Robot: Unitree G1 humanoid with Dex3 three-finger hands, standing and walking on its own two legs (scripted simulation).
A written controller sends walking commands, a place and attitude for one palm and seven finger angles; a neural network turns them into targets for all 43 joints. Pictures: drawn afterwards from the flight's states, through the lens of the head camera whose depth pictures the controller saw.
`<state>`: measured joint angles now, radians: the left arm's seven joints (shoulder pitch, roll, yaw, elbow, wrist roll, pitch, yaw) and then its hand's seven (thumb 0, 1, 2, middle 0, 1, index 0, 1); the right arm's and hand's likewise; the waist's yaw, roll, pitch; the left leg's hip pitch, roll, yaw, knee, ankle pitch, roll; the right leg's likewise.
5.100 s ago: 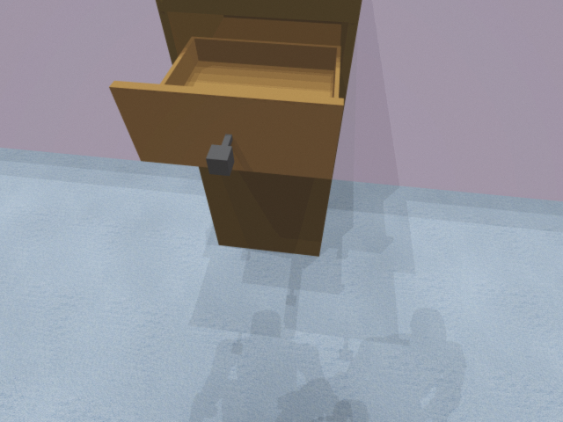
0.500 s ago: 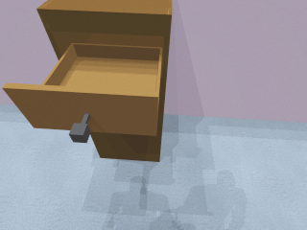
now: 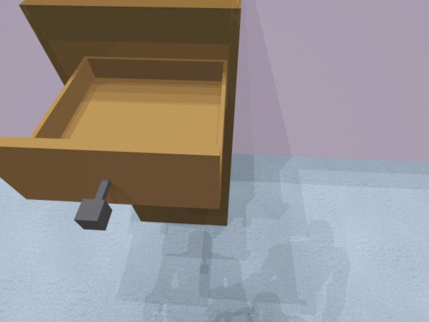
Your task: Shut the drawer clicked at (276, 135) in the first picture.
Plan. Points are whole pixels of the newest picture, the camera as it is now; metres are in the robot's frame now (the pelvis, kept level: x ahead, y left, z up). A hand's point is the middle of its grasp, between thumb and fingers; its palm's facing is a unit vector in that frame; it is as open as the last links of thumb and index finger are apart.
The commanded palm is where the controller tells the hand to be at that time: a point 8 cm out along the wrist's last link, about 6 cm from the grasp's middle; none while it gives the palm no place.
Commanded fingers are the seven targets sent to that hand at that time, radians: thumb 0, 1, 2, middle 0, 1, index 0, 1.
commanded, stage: come to a stop and stand still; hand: left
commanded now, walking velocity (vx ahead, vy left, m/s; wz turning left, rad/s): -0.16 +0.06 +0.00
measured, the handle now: (98, 203) +0.28 +0.20 +0.10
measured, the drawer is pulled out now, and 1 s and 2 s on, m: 0.30 0.30 0.30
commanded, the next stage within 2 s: look again from close up in 1.44 s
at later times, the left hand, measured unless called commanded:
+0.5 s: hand out of the picture +0.03 +0.22 -0.16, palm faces +0.01 -0.97 -0.25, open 7.4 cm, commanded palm none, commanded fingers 0.00 0.90 0.90 -0.20 -0.30 -0.20 -0.30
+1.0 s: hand out of the picture +0.01 +0.19 -0.15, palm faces -0.01 -0.97 -0.23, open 7.3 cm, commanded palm none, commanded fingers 0.00 0.90 0.90 -0.20 -0.30 -0.20 -0.30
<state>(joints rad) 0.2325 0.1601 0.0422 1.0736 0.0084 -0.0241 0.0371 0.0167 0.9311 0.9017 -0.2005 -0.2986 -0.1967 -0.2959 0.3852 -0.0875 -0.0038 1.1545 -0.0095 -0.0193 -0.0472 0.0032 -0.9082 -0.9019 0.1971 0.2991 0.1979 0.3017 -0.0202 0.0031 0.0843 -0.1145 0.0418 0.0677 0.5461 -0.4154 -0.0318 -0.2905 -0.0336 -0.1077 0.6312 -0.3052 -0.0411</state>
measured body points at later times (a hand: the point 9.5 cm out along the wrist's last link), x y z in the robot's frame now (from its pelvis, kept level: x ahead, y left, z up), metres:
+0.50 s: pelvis -0.02 +0.03 +0.01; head -0.02 +0.02 +0.46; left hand +0.03 +0.27 -0.14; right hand +0.05 -0.20 -0.14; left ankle -0.03 +0.12 -0.73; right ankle +0.00 -0.09 -0.73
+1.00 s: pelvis +0.00 +0.02 +0.02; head +0.02 +0.00 +0.46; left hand +0.01 +0.25 -0.14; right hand -0.02 -0.19 -0.16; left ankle -0.03 +0.12 -0.73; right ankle +0.00 -0.09 -0.73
